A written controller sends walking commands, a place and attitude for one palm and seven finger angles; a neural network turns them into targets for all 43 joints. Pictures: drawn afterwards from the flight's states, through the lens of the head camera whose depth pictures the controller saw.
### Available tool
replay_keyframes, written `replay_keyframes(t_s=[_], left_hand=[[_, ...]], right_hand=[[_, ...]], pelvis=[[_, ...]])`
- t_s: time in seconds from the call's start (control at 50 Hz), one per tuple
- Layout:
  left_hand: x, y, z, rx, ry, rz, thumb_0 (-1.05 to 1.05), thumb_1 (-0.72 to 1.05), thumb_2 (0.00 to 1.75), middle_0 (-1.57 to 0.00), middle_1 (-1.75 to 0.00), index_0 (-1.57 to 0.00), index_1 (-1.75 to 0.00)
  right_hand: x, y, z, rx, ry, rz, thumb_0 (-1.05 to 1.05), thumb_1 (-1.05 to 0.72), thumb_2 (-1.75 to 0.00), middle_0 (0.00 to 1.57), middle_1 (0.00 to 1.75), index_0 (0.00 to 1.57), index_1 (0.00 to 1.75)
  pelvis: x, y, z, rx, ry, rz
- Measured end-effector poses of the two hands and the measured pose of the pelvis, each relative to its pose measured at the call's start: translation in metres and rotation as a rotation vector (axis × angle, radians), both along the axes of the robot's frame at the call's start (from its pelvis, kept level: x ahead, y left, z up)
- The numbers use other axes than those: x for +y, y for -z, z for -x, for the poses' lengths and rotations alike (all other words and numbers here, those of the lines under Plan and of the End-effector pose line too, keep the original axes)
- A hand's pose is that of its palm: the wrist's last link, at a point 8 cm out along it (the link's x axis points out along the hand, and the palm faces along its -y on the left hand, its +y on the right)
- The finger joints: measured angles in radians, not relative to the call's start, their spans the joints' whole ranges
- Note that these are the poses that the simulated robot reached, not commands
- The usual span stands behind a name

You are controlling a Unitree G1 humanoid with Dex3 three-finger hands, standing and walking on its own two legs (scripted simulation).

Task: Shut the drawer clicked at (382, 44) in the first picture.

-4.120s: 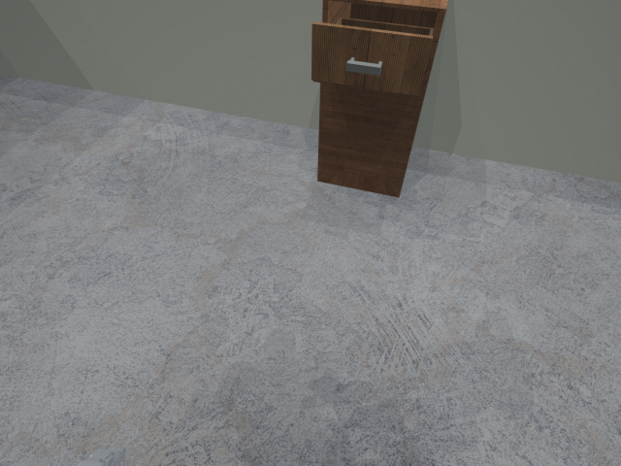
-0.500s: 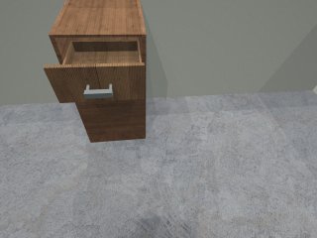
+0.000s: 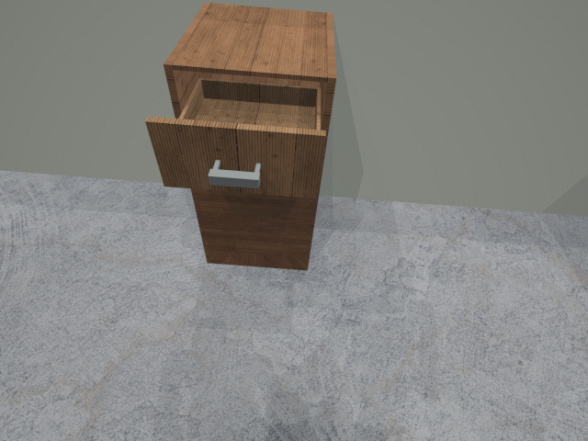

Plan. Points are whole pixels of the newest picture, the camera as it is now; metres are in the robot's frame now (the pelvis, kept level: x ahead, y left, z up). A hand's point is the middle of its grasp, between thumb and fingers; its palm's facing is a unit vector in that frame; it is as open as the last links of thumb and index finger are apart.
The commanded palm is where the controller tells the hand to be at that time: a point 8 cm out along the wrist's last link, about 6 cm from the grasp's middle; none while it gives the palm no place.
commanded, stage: take the last steps up to it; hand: left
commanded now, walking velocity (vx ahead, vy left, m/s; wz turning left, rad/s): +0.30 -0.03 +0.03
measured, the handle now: (236, 172) +0.63 +0.17 -0.04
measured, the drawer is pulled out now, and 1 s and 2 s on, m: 0.22 0.22 0.22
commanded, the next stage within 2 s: come to a stop and stand still in 0.66 s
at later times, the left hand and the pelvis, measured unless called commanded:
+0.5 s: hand (216, 407) +0.20 +0.14 -0.16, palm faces +0.05 -0.98 -0.20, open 7.3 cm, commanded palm none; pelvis +0.14 -0.04 +0.00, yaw +1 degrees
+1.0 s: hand (208, 372) +0.26 +0.17 -0.17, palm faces +0.07 -0.98 -0.16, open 7.3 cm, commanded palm none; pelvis +0.27 +0.00 +0.01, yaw +0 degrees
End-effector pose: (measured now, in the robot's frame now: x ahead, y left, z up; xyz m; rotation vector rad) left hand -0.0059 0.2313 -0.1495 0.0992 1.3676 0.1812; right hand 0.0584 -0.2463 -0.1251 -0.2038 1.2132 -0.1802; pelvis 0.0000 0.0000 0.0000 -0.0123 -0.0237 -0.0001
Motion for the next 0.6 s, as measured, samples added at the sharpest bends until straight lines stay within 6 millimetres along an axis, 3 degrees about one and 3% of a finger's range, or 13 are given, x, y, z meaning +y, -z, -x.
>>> replay_keyframes(t_s=[0.08, 0.18, 0.3, 0.4, 0.48, 0.6], left_hand=[[0.007, -0.004, 0.003, 0.069, 0.011, 0.018, 0.00, 0.91, 0.90, -0.19, -0.30, -0.20, -0.30], [0.008, -0.014, -0.027, 0.042, 0.014, 0.020, 0.00, 0.91, 0.90, -0.19, -0.30, -0.20, -0.30], [-0.005, -0.018, -0.091, -0.004, 0.052, 0.004, 0.00, 0.91, 0.90, -0.19, -0.30, -0.20, -0.30], [-0.027, -0.013, -0.163, -0.092, 0.096, -0.025, 0.00, 0.91, 0.90, -0.19, -0.30, -0.20, -0.30], [-0.043, -0.015, -0.194, -0.159, 0.066, -0.031, 0.00, 0.91, 0.90, -0.19, -0.30, -0.20, -0.30], [-0.044, -0.024, -0.203, -0.105, 0.023, -0.045, -0.01, 0.94, 0.90, -0.20, -0.30, -0.20, -0.30]], right_hand=[[0.011, -0.009, 0.004, 0.007, 0.016, 0.004, 0.00, -0.91, -0.90, 0.19, 0.30, 0.19, 0.30], [0.023, -0.008, 0.026, 0.124, 0.046, -0.028, 0.00, -0.91, -0.90, 0.20, 0.30, 0.20, 0.30], [0.027, 0.003, 0.045, 0.258, 0.112, -0.088, 0.01, -0.91, -0.90, 0.20, 0.30, 0.20, 0.30], [0.014, 0.021, 0.040, 0.344, 0.155, -0.130, 0.01, -0.91, -0.90, 0.20, 0.30, 0.20, 0.30], [-0.005, 0.028, 0.004, 0.361, 0.124, -0.128, 0.01, -0.91, -0.90, 0.20, 0.30, 0.20, 0.30], [-0.026, 0.013, -0.107, 0.173, 0.063, -0.079, 0.01, -0.91, -0.90, 0.20, 0.30, 0.19, 0.30]], pelvis=[[0.006, -0.008, -0.014, 0.002, 0.001, 0.003], [0.006, -0.016, -0.035, 0.012, -0.007, -0.002], [-0.006, -0.013, -0.069, 0.015, -0.001, -0.018], [-0.029, 0.002, -0.107, 0.017, 0.000, -0.031], [-0.040, 0.005, -0.130, 0.007, -0.021, -0.006], [-0.042, -0.009, -0.169, 0.019, -0.034, 0.000]])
